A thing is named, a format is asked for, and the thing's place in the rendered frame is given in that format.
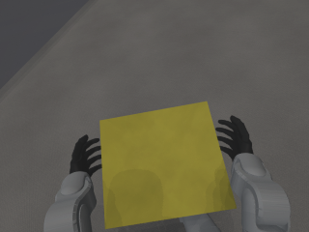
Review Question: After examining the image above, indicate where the right robot forearm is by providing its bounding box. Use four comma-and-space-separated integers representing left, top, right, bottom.
230, 153, 292, 232

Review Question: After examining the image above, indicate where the carton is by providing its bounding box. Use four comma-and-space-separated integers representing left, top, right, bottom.
99, 101, 237, 229

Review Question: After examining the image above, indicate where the left robot hand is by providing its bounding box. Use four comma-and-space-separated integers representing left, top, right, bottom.
70, 134, 102, 177

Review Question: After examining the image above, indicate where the right robot thigh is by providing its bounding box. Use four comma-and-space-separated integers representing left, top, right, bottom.
179, 213, 221, 232

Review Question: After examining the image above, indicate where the left robot forearm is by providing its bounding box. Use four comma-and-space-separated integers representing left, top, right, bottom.
43, 171, 97, 232

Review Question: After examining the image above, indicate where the right robot hand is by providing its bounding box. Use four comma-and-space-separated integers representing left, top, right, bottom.
215, 115, 254, 161

